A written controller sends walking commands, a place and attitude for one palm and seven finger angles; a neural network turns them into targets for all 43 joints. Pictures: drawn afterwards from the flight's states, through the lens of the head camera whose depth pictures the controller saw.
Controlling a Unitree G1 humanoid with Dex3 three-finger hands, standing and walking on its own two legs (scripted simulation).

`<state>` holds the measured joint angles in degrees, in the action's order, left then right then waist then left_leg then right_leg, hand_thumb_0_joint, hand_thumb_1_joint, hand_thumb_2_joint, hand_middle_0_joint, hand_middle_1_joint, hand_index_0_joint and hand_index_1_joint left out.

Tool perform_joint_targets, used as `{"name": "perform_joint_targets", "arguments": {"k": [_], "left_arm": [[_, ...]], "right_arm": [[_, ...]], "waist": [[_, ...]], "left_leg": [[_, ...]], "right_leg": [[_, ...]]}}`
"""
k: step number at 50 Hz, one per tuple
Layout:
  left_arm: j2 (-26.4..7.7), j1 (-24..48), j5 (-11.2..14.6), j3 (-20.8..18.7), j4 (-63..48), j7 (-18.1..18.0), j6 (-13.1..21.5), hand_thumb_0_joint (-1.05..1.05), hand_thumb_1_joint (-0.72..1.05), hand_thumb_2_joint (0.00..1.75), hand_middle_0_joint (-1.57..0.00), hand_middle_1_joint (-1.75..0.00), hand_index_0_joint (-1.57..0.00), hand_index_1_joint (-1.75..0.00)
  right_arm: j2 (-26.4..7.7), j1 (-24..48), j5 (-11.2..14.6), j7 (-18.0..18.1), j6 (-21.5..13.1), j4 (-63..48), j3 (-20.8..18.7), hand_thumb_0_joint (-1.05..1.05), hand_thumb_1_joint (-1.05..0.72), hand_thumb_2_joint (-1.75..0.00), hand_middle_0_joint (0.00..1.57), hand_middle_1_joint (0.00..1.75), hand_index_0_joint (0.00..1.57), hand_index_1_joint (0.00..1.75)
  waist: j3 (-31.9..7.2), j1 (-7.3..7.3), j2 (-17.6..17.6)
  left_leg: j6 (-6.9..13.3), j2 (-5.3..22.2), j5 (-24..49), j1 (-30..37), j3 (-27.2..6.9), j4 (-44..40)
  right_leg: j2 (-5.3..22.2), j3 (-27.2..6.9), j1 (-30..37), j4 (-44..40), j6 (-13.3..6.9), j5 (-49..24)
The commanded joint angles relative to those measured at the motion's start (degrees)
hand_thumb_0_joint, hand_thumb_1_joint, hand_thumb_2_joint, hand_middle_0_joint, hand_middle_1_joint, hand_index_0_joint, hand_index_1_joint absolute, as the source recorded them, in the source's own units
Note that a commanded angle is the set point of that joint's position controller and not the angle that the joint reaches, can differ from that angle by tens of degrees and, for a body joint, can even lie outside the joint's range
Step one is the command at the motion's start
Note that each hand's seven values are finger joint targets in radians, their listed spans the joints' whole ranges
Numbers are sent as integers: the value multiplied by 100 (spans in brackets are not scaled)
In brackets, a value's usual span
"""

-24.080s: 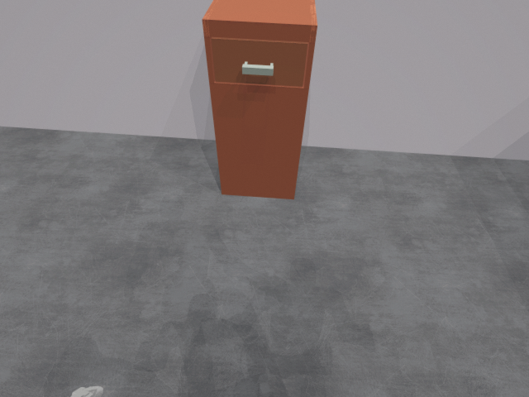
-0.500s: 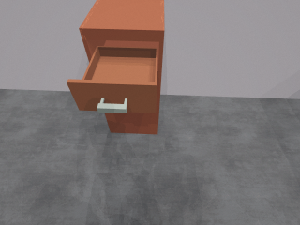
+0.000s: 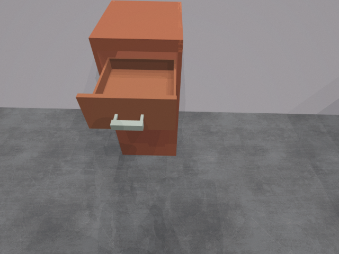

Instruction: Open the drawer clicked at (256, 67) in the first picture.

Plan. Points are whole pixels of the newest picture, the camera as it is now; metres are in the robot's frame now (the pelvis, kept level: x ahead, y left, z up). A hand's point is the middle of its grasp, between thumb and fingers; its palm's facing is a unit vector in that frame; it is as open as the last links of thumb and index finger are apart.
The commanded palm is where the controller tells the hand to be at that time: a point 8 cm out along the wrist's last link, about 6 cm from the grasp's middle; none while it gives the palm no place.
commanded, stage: look to check the result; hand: left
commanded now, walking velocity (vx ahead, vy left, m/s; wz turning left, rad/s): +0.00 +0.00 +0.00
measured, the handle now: (128, 120) +0.54 +0.17 -0.06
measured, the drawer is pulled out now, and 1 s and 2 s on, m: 0.30 0.30 0.30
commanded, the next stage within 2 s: stand and wait in 0.54 s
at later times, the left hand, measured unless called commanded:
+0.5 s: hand out of the picture +0.00 +0.16 -0.18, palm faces +0.04 -0.98 -0.18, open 7.3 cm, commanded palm none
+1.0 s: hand out of the picture +0.02 +0.16 -0.17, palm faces +0.04 -0.98 -0.19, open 7.3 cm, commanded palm none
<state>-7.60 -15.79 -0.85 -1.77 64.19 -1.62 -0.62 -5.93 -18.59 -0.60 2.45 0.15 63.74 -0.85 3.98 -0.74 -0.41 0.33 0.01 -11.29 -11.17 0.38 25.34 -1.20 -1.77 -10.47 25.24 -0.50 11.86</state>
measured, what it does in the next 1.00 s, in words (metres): stands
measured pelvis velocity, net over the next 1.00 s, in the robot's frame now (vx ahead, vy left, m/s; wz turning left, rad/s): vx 0.01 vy -0.01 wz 0.00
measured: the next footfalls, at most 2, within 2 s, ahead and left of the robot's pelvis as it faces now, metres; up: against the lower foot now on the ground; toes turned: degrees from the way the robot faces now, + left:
none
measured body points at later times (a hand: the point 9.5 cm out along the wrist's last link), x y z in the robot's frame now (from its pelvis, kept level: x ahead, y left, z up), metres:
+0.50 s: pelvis +0.00 -0.01 +0.00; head +0.02 -0.01 +0.45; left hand +0.00 +0.21 -0.16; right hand -0.01 -0.21 -0.16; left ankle +0.03 +0.12 -0.74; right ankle +0.02 -0.12 -0.74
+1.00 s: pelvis +0.01 -0.01 +0.00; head +0.03 -0.02 +0.45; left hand +0.02 +0.21 -0.16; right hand +0.00 -0.23 -0.16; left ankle +0.03 +0.12 -0.74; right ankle +0.02 -0.12 -0.74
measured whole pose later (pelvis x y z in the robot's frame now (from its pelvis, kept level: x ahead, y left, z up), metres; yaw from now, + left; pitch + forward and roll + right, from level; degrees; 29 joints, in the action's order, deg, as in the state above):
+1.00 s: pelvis +0.01 -0.01 +0.00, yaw +0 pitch -3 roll +0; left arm -8.0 -13.9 -0.6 -1.7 64.9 -1.6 -0.1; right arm -7.2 -15.8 -0.5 2.5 0.1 64.4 -1.1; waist 5.0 -0.8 -0.6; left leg -0.9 1.1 -11.6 -9.3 0.1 23.5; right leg -2.3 -1.5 -8.9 23.8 -1.7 12.3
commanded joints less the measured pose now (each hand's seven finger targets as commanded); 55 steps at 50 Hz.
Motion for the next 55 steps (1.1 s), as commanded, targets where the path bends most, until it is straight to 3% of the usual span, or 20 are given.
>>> {"name": "perform_joint_targets", "arguments": {"k": [1, 9, 15, 21, 25, 27, 43, 46, 55], "left_arm": [[-539, -406, 2, -66, -101, -59, 81, 0, 90, 90, -20, -30, -20, -30], [-540, -397, 9, -70, -67, -54, 82, 0, 90, 90, -20, -30, -20, -30], [-566, -387, 7, -67, -35, -53, 76, 0, 90, 90, -20, -30, -20, -30], [-583, -413, 11, -62, -45, -63, 116, 0, 90, 90, -20, -30, -20, -30], [-585, -323, 18, -70, -51, -63, 112, 0, 90, 90, -20, -30, -20, -30], [-593, -324, 18, -63, -41, -67, 120, 0, 90, 90, -20, -30, -20, -30], [-668, -182, 25, -90, -68, -64, 133, 0, 90, 90, -20, -30, -20, -30], [-670, -225, 24, -87, -56, -66, 138, 0, 90, 90, -20, -30, -20, -30], [-698, -148, 37, -85, -41, -61, 130, 0, 90, 90, -20, -30, -20, -30]], "right_arm": [[-510, -397, -15, 19, -22, -167, -104, 0, -90, -90, 20, 30, 20, 30], [-506, -405, -21, 22, -31, -156, -104, 0, -90, -90, 20, 30, 20, 30], [-528, -339, -18, 14, -11, -144, -106, 0, -90, -90, 20, 30, 20, 30], [-565, -268, -5, 13, -25, -163, -135, 0, -90, -90, 20, 30, 20, 30], [-545, -262, -15, 21, -34, -125, -120, 0, -90, -90, 20, 30, 20, 30], [-549, -232, -11, 19, -39, -134, -129, 0, -90, -90, 20, 30, 20, 30], [-579, -159, -16, 19, -41, -76, -124, 0, -90, -90, 20, 30, 20, 30], [-617, -98, -9, 25, -34, -104, -129, 0, -90, -90, 20, 30, 20, 30], [-631, -92, -19, 30, -37, -69, -115, 0, -90, -90, 20, 30, 20, 30]], "waist": [[297, 46, -94], [147, 31, -104], [336, 35, -116], [128, 33, 59], [176, 23, -137], [142, 20, -2], [117, 36, -65], [144, 52, 77], [96, 35, -56]], "left_leg": [[159, 483, -404, -78, -460, -643], [166, 482, -329, -22, -490, -667], [151, 469, -538, -88, -487, -705], [139, 464, -128, 195, -409, -540], [124, 483, -100, 113, -406, -599], [130, 503, -1, 177, -405, -578], [89, 507, 192, 217, -329, -581], [84, 514, 245, 305, -321, -552], [72, 513, 243, 295, -319, -590]], "right_leg": [[398, -372, -433, -622, -244, 247], [414, -369, -313, -607, -239, 135], [422, -391, -433, -674, -233, 347], [442, -459, -437, -699, -240, 168], [448, -431, -339, -683, -246, 51], [452, -415, -327, -687, -236, -20], [480, -443, -190, -743, -250, -188], [462, -461, -264, -751, -253, -233], [472, -470, -163, -766, -255, -243]]}}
